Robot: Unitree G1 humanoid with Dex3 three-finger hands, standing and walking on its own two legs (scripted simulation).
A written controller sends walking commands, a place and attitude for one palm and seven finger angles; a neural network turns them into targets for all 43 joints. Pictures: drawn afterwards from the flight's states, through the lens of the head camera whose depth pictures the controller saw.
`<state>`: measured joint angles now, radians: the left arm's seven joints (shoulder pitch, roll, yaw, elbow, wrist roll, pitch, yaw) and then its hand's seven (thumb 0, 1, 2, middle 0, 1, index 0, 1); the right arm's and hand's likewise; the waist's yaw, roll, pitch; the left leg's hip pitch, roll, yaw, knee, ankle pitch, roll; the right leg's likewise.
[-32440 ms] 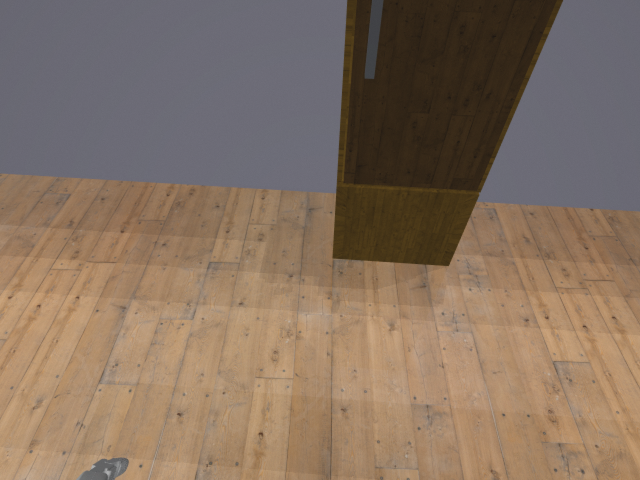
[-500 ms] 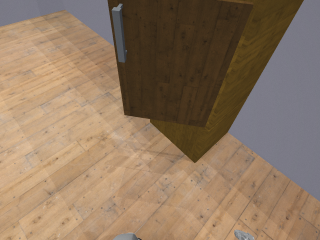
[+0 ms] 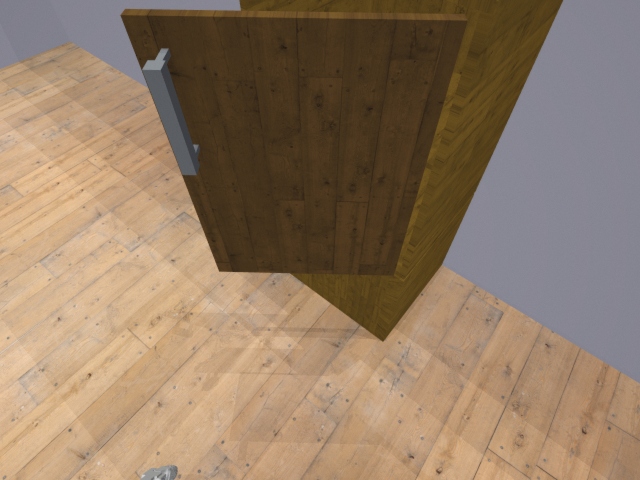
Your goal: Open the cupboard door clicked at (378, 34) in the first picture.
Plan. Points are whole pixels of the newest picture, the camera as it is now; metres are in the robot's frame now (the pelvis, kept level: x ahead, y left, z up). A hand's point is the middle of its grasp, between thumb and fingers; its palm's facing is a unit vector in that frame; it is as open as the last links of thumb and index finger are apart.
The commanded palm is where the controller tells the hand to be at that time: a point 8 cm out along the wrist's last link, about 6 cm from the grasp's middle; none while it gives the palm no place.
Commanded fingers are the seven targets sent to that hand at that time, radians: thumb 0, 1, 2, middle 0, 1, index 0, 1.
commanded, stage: come to a stop and stand still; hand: left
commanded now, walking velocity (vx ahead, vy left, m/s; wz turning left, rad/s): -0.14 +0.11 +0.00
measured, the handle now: (178, 115) +0.57 +0.22 +0.13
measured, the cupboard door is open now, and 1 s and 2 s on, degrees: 38 38 38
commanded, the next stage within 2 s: look again from close up in 0.70 s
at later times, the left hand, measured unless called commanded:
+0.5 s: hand out of the picture +0.00 +0.27 -0.16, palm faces +0.01 -0.96 -0.28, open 7.4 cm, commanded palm none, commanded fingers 0.00 0.90 0.90 -0.20 -0.30 -0.20 -0.30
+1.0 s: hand out of the picture +0.01 +0.22 -0.16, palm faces -0.05 -0.97 -0.22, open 7.3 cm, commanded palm none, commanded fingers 0.00 0.90 0.90 -0.20 -0.30 -0.20 -0.30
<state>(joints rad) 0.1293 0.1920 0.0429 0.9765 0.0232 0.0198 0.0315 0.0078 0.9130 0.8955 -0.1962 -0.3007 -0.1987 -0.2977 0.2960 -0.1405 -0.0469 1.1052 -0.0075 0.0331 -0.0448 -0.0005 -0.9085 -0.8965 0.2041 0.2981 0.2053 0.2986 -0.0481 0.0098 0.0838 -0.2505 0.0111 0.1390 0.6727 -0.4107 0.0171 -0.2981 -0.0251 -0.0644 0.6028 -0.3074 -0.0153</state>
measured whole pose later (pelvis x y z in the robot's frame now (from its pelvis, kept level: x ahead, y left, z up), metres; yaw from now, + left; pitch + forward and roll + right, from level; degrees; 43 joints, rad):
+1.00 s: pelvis -0.02 +0.05 +0.01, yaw -2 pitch -1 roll +1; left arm 0.26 0.16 -0.01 1.07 0.02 0.01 0.03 0.01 0.92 0.89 -0.20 -0.30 -0.20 -0.30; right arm 0.31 -0.20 0.01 1.08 -0.01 -0.01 -0.02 0.00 -0.91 -0.90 0.20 0.30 0.20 0.30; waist -0.01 0.02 0.04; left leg -0.16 -0.03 0.09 0.44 -0.27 0.04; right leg -0.25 -0.05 0.04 0.50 -0.23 0.04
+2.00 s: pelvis -0.03 +0.01 -0.05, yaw +4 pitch +8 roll -2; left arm 0.34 0.27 0.23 0.02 -0.31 -0.37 -0.40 0.02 0.39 0.68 -0.23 -0.62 -0.24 -0.62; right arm 0.19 -0.24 0.02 0.55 0.04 -0.26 -0.06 0.01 -0.90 -0.90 0.20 0.30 0.21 0.30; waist 0.04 0.02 -0.07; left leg -0.68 0.02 -0.06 1.05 -0.51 -0.01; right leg -0.68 -0.01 -0.11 0.99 -0.45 -0.02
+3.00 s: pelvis -0.01 +0.03 +0.00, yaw +2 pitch +1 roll -1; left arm -0.13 0.46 0.44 0.29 -0.34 0.00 -0.50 -0.01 -0.50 0.30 -0.30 -1.20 -0.30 -1.20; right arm 0.26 -0.27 0.09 0.60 0.06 -0.23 -0.12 0.01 -0.90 -0.90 0.21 0.30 0.21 0.30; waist 0.04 0.05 -0.02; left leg -0.29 0.01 0.00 0.63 -0.35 0.01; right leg -0.30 -0.02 -0.06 0.58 -0.29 0.01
